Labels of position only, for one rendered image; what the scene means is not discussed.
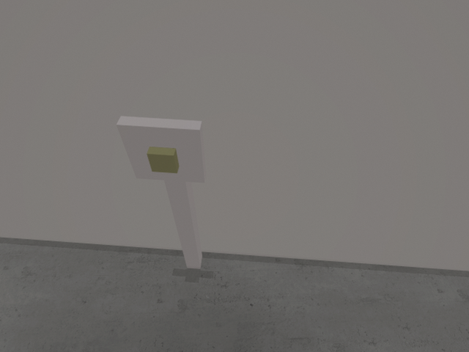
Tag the panel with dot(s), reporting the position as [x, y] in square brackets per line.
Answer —
[140, 133]

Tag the button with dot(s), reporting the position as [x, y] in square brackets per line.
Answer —
[163, 159]

